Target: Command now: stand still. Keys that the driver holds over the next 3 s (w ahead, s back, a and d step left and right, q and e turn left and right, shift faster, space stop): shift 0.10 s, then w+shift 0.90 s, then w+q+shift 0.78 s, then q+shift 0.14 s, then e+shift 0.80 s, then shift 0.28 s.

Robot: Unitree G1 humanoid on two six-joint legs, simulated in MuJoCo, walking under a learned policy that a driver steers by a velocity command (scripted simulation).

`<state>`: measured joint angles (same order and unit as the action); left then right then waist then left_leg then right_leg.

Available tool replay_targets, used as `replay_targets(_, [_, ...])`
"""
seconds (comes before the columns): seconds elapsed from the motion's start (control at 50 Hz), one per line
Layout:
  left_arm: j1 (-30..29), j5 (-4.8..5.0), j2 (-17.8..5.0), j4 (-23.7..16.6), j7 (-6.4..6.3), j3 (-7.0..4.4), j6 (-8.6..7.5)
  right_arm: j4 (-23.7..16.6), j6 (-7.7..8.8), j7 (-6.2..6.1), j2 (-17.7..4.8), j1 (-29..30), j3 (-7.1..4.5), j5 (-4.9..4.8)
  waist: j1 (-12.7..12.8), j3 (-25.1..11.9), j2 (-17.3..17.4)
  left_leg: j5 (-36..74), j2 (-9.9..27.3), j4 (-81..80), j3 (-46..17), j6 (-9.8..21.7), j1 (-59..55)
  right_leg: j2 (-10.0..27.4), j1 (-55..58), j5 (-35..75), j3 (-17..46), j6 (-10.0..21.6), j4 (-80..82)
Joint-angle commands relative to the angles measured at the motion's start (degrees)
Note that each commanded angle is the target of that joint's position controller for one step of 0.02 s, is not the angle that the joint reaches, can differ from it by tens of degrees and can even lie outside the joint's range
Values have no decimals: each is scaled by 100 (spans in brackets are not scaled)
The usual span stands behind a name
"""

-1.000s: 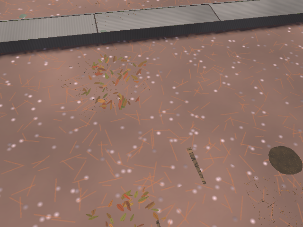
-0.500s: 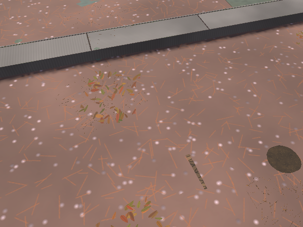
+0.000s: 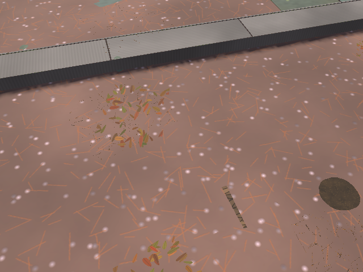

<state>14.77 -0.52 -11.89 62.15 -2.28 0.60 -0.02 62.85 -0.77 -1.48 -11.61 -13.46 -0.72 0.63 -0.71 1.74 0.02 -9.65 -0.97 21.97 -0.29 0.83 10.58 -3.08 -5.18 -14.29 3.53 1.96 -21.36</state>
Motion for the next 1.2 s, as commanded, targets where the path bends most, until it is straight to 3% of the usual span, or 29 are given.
replay_targets(0.02, [230, 0, -508, -28, -25, -71, -40, -27, 38, -29, -526, -187, -66, 0, -4, 140, -25, 396, 549, -264, -562, 151, -310, 658, -614, 639, 545, 158, 454])
replay_targets(0.1, [320, 0, -436, 85, -35, -55, -41, 78, 41, -44, -459, -230, -43, -2, 3, 160, -15, 427, 548, -249, -555, 155, -290, 655, -604, 690, 525, 153, 428])
replay_targets(0.14, [519, -28, -697, 91, -14, -169, 15, 49, -11, -17, -634, -309, -128, 21, 64, 1, -169, -2200, 163, 155, -338, 327, -28, 452, -713, -2161, 614, 413, 391])
replay_targets(0.16, [642, -68, -834, 51, 26, -235, 53, -83, -42, 36, -730, -118, -170, 71, 172, 398, -247, -3168, 135, 371, -445, 412, 670, 615, -918, -3432, 1016, 627, 543])
replay_targets(0.18, [812, -56, -884, 37, 47, -280, 46, -301, -24, 95, -526, 235, -131, 97, 335, 757, -546, -3030, 37, 806, -277, 364, 1331, 991, -798, -4000, 1648, 876, 856])
replay_targets(0.2, [992, -5, -871, 64, 40, -316, 7, -592, 41, 140, -264, 792, -66, 78, 501, 1047, -917, -1836, -51, 1492, 215, 224, 2043, 1511, -463, -3903, 2282, 1094, 1412])
replay_targets(0.22, [990, -50, -906, 76, 42, -377, -49, -747, 119, 168, -309, 1029, -88, 118, 558, 1094, -1043, -1208, 154, 2147, 271, 179, 2412, 1993, -280, -3338, 2720, 1282, 1707])
replay_targets(0.26, [702, -95, -936, -85, 72, -446, -206, -843, 268, 254, -593, 930, -208, 132, 316, 673, -560, -1073, 427, 2602, 8, 156, 2745, 2015, 185, -2357, 2479, 1269, 1634])
replay_targets(0.34, [-18, 15, -1001, -356, 107, -535, -389, -825, 364, 350, -441, 159, -264, -2, -276, 460, -894, -1067, 213, 1168, 493, 275, 365, 1363, -1275, -1968, 1125, 933, 1387])
replay_targets(0.38, [-172, -27, -901, -426, 135, -541, -407, -412, 376, 249, -523, -1079, -371, -5, -810, 396, -100, -859, -187, 548, 933, 244, -1598, 979, -2558, -1803, 699, 891, 211])
replay_targets(0.4, [-338, -108, -657, -559, 171, -474, -475, -169, 467, 167, -850, -2039, -484, 83, -1226, 41, 965, -1742, 561, 58, -220, 360, -2623, 463, -3295, -1122, 69, 758, -1815])
replay_targets(0.42, [-554, -83, -20, -995, 231, -314, -575, -127, 540, 137, -1342, -2559, -527, 191, -1136, -294, 2317, -4112, 2158, -1321, -3375, 795, -2870, -158, -4435, -1567, -361, 557, -3853])
replay_targets(0.44, [-639, -138, -268, -1115, 313, -356, -579, -233, 488, 128, -1066, -1819, -439, 185, -641, 58, 1473, -4848, 2488, -1743, -4515, 1161, -2106, 127, -4917, -950, 189, 659, -4748])
replay_targets(0.46, [-884, -150, -466, -1198, 395, -390, -577, -534, 517, 156, -963, -1033, -408, 153, -319, 410, 614, -4297, 2393, -1548, -3846, 1131, -1568, 604, -5045, -191, 158, 640, -5008])
replay_targets(0.48, [-794, -180, -555, -1121, 476, -413, -585, -639, 582, 198, -893, -779, -389, 115, -174, 243, 143, -3490, 2024, -1475, -3034, 1031, -1263, 815, -4634, 259, 146, 530, -4828])
replay_targets(0.52, [-547, -280, -516, -1031, 567, -418, -488, -625, 680, 176, -720, -777, -314, 74, 54, 129, 257, -2692, 1564, -1733, -2120, 868, -881, 967, -4097, 487, -34, 283, -4501])
replay_targets(0.6, [-1374, -203, -439, -1381, 597, -368, -288, -423, 778, 171, -611, -1420, -269, 28, -96, 616, 203, -1328, 1203, -2026, -1223, 927, -862, 943, -4603, 1035, -466, 72, -4043])
replay_targets(0.72, [-2700, -100, -278, -2010, 626, -230, -296, -364, 869, 131, -562, -1811, -210, -6, -302, 947, 306, 1171, 1150, -2587, -340, 960, -993, 688, -3729, 1729, -1041, 184, -1862])
replay_targets(0.78, [-2590, -83, -375, -2103, 535, -234, -320, -317, 860, 126, -753, -1771, -217, 1, -106, 611, 458, 4271, 1234, -1941, 151, 848, -1726, 283, -2898, 1360, -1326, 539, -1305])
replay_targets(0.82, [-1689, -93, -673, -1938, 417, -341, -348, -260, 780, 61, -1039, -1793, -282, 89, 382, -119, 844, 6782, 1397, -440, 271, 750, -2099, -153, -1781, 687, -1381, 756, -1378])
replay_targets(0.86, [722, -112, -1160, -1244, 249, -583, -382, -326, 648, -5, -1249, -1431, -366, 139, 1510, -1213, 850, 6035, 1264, 2575, 389, 656, -1047, 11, 862, 234, -954, 996, -1006])
replay_targets(0.88, [1420, -302, -1669, -1110, 170, -733, -409, -547, 660, 109, -524, -1641, -227, 38, 1294, -1922, -133, 2425, 648, 4783, 304, 624, 896, 1508, 2608, -2013, 985, 1287, -905])
replay_targets(0.9, [1327, -268, -1729, -1050, 274, -776, -407, -694, 797, 229, -222, -1890, -181, -167, 836, -2516, -1255, -1487, -319, 6295, -417, 571, 2552, 2564, 3266, -3577, 4391, 1750, 430])
replay_targets(0.92, [702, -208, -1430, -1040, 332, -744, -418, -897, 823, 180, -716, -1125, -292, -157, 720, -1513, -688, -912, 94, 6478, -666, 750, 3243, 2216, 2597, -3275, 4046, 1527, 831])
replay_targets(0.94, [354, -166, -1017, -1025, 346, -648, -487, -1049, 847, 176, -737, -634, -291, -130, 607, -794, -145, -414, 375, 6221, -524, 763, 3262, 2112, 1626, -2246, 2993, 1441, 831])
replay_targets(0.96, [186, -191, -711, -964, 349, -575, -544, -1067, 829, 199, -597, -520, -258, -73, 370, -406, 256, -302, 578, 5863, -519, 752, 2965, 1910, 766, -1519, 2346, 1319, 969])
replay_targets(1.0, [168, -160, -380, -762, 299, -430, -622, -1128, 638, 322, -266, -663, -188, 140, -127, -90, 23, -320, 785, 5399, -557, 608, 2456, 1522, -368, -1202, 1510, 1082, 1216])
replay_targets(1.1, [531, -66, -552, -681, 323, -404, -852, -1685, 409, 456, -290, 567, -95, 86, -78, 815, -103, 744, 789, 4007, -207, 425, 3106, 1082, -1068, 527, -347, 614, 1958])
replay_targets(1.2, [1172, 45, -684, -551, 235, -308, -970, -2054, 494, 561, -241, 1596, 32, -3, 190, 822, -90, 2314, 335, 1826, 843, 703, 2193, 1047, -251, 4039, -1415, 140, 2148])
